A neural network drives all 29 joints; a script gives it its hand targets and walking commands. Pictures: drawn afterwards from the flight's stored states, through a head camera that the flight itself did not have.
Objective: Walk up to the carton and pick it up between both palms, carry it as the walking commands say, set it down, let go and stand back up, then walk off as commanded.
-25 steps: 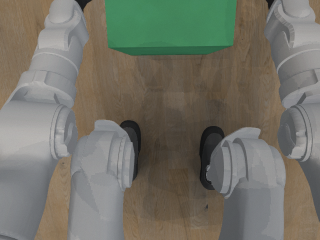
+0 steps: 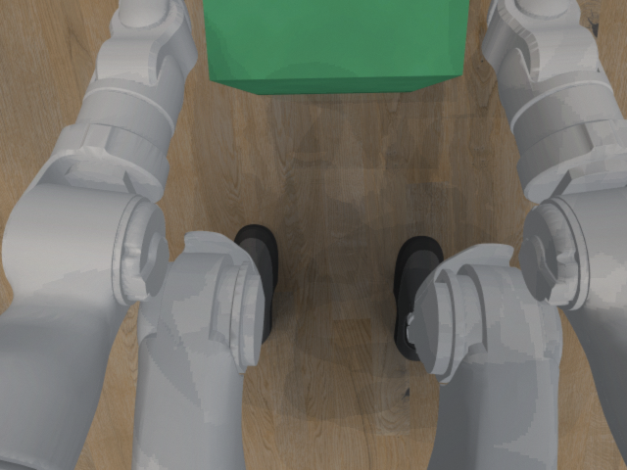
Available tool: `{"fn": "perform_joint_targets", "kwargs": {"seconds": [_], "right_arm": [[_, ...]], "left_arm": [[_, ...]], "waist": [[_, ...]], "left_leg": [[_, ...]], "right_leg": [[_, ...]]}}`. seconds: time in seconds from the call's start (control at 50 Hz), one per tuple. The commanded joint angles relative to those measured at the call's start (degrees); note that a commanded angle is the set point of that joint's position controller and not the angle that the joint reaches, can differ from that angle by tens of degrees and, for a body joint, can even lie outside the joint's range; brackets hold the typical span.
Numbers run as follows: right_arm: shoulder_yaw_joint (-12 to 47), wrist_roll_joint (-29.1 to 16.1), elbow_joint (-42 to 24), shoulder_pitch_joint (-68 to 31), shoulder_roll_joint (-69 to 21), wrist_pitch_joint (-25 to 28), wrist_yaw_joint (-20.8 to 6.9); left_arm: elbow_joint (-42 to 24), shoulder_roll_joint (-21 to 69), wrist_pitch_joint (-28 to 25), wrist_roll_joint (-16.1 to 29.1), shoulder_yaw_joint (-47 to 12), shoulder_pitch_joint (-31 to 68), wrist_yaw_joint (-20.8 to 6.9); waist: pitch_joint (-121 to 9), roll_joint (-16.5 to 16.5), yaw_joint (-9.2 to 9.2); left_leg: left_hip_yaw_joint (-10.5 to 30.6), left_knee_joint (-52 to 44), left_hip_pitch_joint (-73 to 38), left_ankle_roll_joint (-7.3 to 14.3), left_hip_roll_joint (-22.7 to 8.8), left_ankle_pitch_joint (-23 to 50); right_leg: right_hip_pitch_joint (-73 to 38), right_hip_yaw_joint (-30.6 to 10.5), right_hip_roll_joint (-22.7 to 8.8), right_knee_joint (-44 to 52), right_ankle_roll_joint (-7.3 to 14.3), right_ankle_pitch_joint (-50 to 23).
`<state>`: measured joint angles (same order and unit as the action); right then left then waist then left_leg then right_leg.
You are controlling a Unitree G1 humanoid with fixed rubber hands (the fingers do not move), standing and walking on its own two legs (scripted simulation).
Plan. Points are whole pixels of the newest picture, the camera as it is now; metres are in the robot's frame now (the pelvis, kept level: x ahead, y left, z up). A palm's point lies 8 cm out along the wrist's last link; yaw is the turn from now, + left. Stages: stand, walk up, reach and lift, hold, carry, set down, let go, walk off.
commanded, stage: reach and lift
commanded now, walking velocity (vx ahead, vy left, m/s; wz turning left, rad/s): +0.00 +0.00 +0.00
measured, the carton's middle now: out of the picture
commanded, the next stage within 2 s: none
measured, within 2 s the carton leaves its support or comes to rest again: leaves its support in 0.60 s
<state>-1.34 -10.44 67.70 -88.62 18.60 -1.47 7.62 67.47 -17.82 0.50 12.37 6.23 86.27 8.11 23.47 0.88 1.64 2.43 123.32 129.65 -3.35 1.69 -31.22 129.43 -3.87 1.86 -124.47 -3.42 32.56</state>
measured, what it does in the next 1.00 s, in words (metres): stands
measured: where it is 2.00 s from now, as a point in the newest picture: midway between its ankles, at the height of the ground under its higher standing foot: (333, 310)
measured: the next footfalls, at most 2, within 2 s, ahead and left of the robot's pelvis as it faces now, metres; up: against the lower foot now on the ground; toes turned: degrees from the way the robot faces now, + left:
none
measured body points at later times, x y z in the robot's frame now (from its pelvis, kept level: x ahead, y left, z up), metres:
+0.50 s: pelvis +0.01 +0.00 -0.01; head +0.38 -0.01 +0.24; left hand +0.56 +0.17 -0.20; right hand +0.57 -0.14 -0.20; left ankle +0.12 +0.13 -0.34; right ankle +0.11 -0.13 -0.34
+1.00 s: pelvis +0.00 +0.00 +0.00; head +0.36 +0.00 +0.28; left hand +0.56 +0.16 -0.13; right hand +0.58 -0.14 -0.13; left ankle +0.12 +0.13 -0.34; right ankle +0.11 -0.14 -0.34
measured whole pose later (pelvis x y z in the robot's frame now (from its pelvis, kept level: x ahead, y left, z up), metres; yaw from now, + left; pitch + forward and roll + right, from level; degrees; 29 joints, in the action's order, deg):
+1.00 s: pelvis +0.00 +0.00 +0.00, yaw -1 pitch +42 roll +1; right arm -17.5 2.5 53.8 -80.7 12.2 -14.2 6.2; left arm 49.2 -10.5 15.6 -2.1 19.6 77.5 5.9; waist 10.6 -1.2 1.7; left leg 4.1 121.8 132.0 -4.8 3.6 -31.4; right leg 131.9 -4.1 4.8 -122.6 -4.2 32.2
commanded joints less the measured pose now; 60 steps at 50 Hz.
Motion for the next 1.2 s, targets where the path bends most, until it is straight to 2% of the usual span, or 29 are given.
{"fn": "perform_joint_targets", "kwargs": {"seconds": [0.0, 0.04, 0.08, 0.1, 0.16, 0.26, 0.44, 0.58, 0.66, 0.78, 0.88, 1.0, 1.18], "right_arm": [[2.96, 0.17, -6.57, -18.89, -10.75, 0.51, -3.64], [3.92, 0.96, -7.19, -21.75, -21.00, -0.12, -6.31], [5.02, 2.40, -8.62, -25.70, -34.90, -1.44, -10.13], [4.69, 3.31, -9.03, -26.05, -38.85, -2.21, -11.63], [3.04, 5.76, -10.07, -25.12, -45.33, -4.11, -14.74], [2.76, 6.48, -11.80, -23.25, -50.36, -5.80, -17.26], [3.60, 5.68, -13.99, -20.89, -53.49, -6.57, -18.14], [6.98, 2.85, -20.13, -25.00, -55.70, -6.21, -17.24], [8.15, 2.54, -21.93, -27.05, -56.61, -7.12, -16.92], [6.48, 4.24, -19.89, -26.64, -58.96, -9.48, -17.33], [4.40, 6.09, -18.93, -25.82, -60.79, -11.18, -17.77], [3.53, 7.75, -21.12, -25.54, -62.33, -12.67, -18.11], [2.75, 10.04, -21.94, -21.96, -63.89, -14.18, -18.79]], "left_arm": [[-7.54, 11.80, -0.49, -0.26, -4.33, 20.28, -4.41], [-8.50, 21.68, 0.31, -0.90, -6.07, 24.03, -7.04], [-10.25, 34.82, 1.87, -1.98, -7.84, 28.84, -10.87], [-11.03, 38.52, 2.67, -2.60, -7.83, 29.91, -12.41], [-12.33, 45.13, 4.75, -4.73, -6.95, 29.40, -15.46], [-13.99, 50.24, 6.51, -5.44, -6.89, 27.16, -17.73], [-15.84, 53.03, 7.21, -4.59, -7.19, 24.87, -18.68], [-21.15, 55.23, 7.18, -2.76, -10.16, 27.87, -17.64], [-22.80, 56.03, 8.22, -3.29, -10.83, 28.93, -17.18], [-24.45, 56.70, 10.41, -6.27, -9.73, 30.01, -17.61], [-25.96, 58.15, 12.13, -7.71, -9.22, 30.79, -18.39], [-27.48, 61.02, 14.05, -8.52, -9.35, 30.04, -19.06], [-26.66, 63.63, 15.83, -11.54, -7.60, 24.58, -19.40]], "waist": [[-69.47, -2.63, -0.79], [-68.62, -2.46, -0.93], [-67.05, -2.55, -1.16], [-66.02, -2.83, -1.42], [-63.78, -2.54, -1.53], [-62.11, -2.27, -1.43], [-64.00, -2.93, -1.02], [-77.00, -3.17, 0.09], [-81.45, -3.59, 0.92], [-81.74, -3.77, 2.12], [-83.69, -2.93, 1.81], [-88.12, -1.78, 0.82], [-88.01, -2.05, 0.65]], "left_leg": [[-5.53, -8.25, -32.81, 0.35, 2.43, 18.00], [-5.53, -7.78, -32.29, 0.49, 2.98, 17.64], [-5.72, -7.21, -30.84, 0.70, 3.70, 16.72], [-5.98, -6.87, -29.81, 0.80, 3.98, 16.31], [-6.56, -6.06, -28.21, 0.95, 4.55, 16.18], [-6.89, -5.08, -26.93, 1.39, 4.95, 16.95], [-7.27, -4.36, -26.45, 1.80, 5.15, 19.53], [-7.64, -4.43, -32.42, 1.48, 5.18, 24.54], [-8.06, -5.45, -34.57, 1.40, 5.12, 23.36], [-8.94, -7.80, -33.80, 1.48, 4.92, 17.70], [-9.47, -9.53, -33.97, 1.33, 4.93, 15.88], [-9.63, -11.34, -35.49, 0.96, 5.38, 17.17], [-9.24, -14.27, -34.81, 0.78, 5.90, 18.90]], "right_leg": [[-34.31, 6.37, 2.58, 8.58, 0.96, -17.59], [-33.49, 6.47, 3.15, 8.22, 1.26, -17.33], [-32.22, 6.69, 3.85, 7.77, 1.73, -16.48], [-31.44, 7.00, 4.09, 7.54, 1.95, -16.08], [-29.10, 7.96, 4.67, 6.85, 2.26, -15.72], [-26.47, 8.26, 4.82, 6.09, 2.42, -15.94], [-27.40, 8.10, 4.80, 5.59, 2.35, -19.38], [-32.54, 8.68, 5.20, 5.45, 1.79, -23.93], [-33.89, 9.02, 5.46, 6.47, 1.47, -22.26], [-33.17, 9.36, 5.86, 8.76, 1.42, -16.91], [-32.70, 9.77, 6.04, 10.57, 1.65, -15.06], [-33.10, 10.33, 6.29, 12.48, 1.85, -15.88], [-32.28, 10.33, 6.77, 15.10, 1.81, -17.57]]}}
